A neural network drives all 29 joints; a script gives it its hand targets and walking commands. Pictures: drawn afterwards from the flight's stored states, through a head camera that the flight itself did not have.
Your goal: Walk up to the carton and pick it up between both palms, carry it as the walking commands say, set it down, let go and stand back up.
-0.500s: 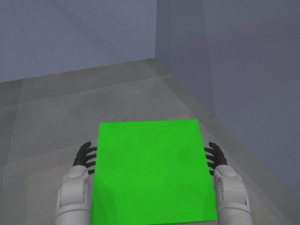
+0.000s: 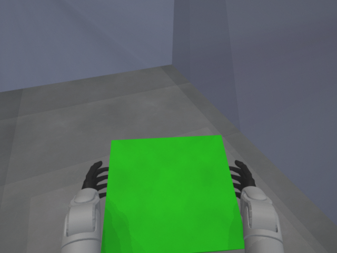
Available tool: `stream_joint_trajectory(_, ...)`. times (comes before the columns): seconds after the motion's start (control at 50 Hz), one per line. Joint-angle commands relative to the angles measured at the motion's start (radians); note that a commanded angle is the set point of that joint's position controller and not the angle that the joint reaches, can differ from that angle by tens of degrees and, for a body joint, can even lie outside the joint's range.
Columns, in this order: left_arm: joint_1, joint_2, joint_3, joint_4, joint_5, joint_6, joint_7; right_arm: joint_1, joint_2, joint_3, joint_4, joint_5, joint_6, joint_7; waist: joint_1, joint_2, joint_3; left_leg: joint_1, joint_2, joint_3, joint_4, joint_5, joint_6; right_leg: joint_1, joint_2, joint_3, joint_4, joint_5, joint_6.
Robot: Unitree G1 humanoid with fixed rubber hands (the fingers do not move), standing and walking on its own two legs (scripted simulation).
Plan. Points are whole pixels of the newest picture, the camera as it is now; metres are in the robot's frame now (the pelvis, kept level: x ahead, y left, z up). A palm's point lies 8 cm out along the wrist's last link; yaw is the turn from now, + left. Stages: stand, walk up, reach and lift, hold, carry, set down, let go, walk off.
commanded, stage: hold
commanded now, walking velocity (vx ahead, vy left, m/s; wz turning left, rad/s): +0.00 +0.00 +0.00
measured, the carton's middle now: (169, 197) +0.31 +0.00 -0.03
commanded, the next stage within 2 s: carry in 0.80 s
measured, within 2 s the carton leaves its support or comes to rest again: neither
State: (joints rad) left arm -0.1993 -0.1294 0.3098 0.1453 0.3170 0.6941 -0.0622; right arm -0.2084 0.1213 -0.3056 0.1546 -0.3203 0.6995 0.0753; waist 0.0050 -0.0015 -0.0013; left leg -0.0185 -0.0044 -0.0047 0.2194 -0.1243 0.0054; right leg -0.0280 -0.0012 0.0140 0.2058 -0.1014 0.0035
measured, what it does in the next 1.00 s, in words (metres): stands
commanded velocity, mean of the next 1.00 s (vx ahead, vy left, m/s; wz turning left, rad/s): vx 0.24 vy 0.07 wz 0.00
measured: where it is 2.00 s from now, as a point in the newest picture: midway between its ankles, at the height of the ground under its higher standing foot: outside the picture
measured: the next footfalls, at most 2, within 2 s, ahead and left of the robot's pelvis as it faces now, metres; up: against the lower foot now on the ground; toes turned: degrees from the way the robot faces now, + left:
right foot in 1.26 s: +0.18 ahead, -0.03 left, +0.00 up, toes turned -11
left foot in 1.54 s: +0.47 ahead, +0.26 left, +0.00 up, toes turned -1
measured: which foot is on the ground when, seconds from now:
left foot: down 0.00-1.00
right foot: down 0.00-1.00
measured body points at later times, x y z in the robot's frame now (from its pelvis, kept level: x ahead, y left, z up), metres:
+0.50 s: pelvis +0.00 +0.00 +0.00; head -0.03 +0.00 +0.45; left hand +0.29 +0.19 +0.04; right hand +0.29 -0.19 +0.04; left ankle +0.00 +0.12 -0.75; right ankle +0.01 -0.12 -0.75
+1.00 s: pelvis +0.02 +0.03 -0.01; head +0.00 +0.03 +0.44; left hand +0.31 +0.22 +0.05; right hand +0.33 -0.16 +0.06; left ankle +0.02 +0.15 -0.74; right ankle +0.01 -0.12 -0.75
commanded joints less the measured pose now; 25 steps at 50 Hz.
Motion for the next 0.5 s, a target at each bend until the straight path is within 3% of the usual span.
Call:
stream_joint_trajectory(0.0, -0.482, -0.768, -0.606, -0.004, -0.271, -0.028, -0.277, -0.493, 0.760, 0.587, -0.015, 0.268, -0.032, 0.265, -0.002, 0.004, -0.219, 0.021, -0.094, -0.030, -0.017, 0.147, -0.011, 0.074, 0.100, 0.029, -0.002, 0.132, -0.011)
stream_joint_trajectory(0.48, -0.497, -0.776, -0.600, 0.009, -0.270, -0.035, -0.278, -0.502, 0.770, 0.584, -0.008, 0.265, -0.034, 0.269, -0.004, 0.001, -0.216, 0.022, -0.094, -0.036, -0.013, 0.129, -0.009, 0.070, 0.096, 0.029, 0.001, 0.116, -0.008)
